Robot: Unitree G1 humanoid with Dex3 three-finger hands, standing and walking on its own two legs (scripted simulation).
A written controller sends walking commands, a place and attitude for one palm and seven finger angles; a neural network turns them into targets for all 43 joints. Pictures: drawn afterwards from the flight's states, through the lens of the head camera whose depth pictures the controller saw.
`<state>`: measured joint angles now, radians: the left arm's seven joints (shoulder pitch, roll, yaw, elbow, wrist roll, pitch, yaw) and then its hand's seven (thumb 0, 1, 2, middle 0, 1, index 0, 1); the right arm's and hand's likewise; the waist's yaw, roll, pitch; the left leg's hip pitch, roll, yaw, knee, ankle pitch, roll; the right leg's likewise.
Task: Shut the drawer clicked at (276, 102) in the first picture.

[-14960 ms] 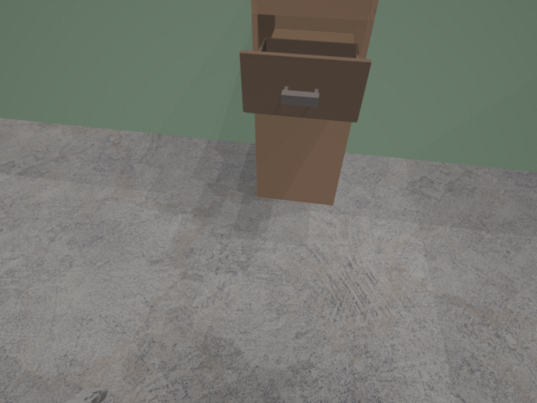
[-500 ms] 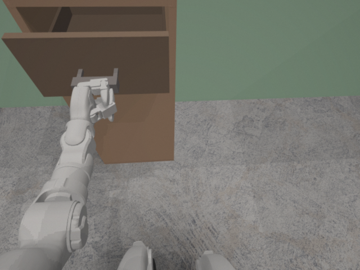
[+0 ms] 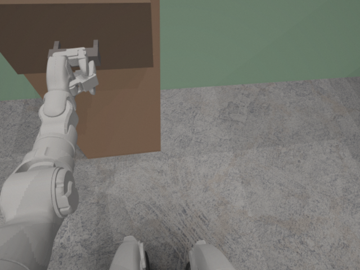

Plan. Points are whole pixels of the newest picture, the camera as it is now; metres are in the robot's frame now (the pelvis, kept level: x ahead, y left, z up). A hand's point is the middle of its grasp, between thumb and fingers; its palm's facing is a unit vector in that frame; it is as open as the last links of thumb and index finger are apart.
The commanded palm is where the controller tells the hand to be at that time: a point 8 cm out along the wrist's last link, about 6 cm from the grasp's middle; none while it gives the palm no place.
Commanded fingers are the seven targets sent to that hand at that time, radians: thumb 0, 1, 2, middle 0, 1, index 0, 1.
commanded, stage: push the drawer shut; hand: left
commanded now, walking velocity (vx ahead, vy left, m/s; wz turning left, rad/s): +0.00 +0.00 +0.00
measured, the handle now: (76, 51) +0.60 +0.18 +0.09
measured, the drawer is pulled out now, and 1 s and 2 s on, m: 0.06 0.00 0.00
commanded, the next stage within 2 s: pull the fist back off the drawer in 1.14 s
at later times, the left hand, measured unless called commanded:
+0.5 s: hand (95, 55) +0.58 +0.14 +0.10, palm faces +0.06 -1.00 -0.03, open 3.5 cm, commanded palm +0.58 +0.17 +0.09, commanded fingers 0.00 0.90 0.90 -1.40 -1.60 -1.40 -1.60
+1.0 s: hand (91, 53) +0.58 +0.15 +0.10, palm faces +0.04 -1.00 -0.05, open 3.5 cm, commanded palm +0.62 +0.16 +0.09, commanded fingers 0.00 0.90 0.90 -1.40 -1.60 -1.40 -1.60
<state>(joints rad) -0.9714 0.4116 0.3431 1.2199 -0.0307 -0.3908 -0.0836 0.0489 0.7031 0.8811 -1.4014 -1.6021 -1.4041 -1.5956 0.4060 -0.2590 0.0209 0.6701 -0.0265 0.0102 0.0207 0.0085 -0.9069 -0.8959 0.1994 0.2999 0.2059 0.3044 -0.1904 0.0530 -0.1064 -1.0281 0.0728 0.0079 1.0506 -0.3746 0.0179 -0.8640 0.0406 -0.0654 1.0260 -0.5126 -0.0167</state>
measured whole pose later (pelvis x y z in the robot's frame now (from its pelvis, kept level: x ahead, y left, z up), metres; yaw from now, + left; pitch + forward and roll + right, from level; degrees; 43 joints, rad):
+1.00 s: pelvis -0.02 +0.01 -0.02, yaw -1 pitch +26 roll -7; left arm -1.31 0.59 0.30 1.38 0.05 -0.28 -0.01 0.11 0.64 0.93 -1.40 -1.60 -1.40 -1.60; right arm 0.45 -0.27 0.06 0.69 -0.07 -0.02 0.02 0.00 -0.91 -0.90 0.20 0.30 0.21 0.30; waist -0.30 0.07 -0.10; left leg -1.24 0.07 -0.04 1.13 -0.36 0.03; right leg -1.05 0.05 -0.10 1.08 -0.49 -0.01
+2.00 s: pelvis +0.01 +0.00 +0.00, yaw +0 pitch +24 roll -4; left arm -1.12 0.46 0.36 1.25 0.01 -0.30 0.01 0.02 0.86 0.90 -1.40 -1.60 -1.40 -1.60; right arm 0.45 -0.26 0.03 0.64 -0.06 0.05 0.06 0.01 -0.91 -0.90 0.20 0.30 0.21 0.30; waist -0.23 0.08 -0.11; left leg -1.10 0.08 0.00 1.06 -0.39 0.02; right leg -0.92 0.05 -0.07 1.02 -0.52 -0.02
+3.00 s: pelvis +0.03 +0.01 +0.08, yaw +2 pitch -3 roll +0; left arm 0.20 0.31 0.15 -0.16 -0.09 -0.06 0.08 0.01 0.89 0.90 -1.40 -1.60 -1.41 -1.60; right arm 0.16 -0.22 0.07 0.58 0.02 0.04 -0.08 0.01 -0.90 -0.90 0.20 0.30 0.21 0.30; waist 0.04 0.07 0.01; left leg -0.20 0.00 0.04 0.44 -0.18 0.02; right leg -0.05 -0.01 -0.02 0.40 -0.30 0.00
